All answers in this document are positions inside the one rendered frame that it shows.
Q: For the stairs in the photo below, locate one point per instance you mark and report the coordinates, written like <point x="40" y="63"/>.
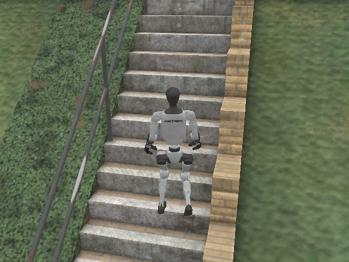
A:
<point x="181" y="44"/>

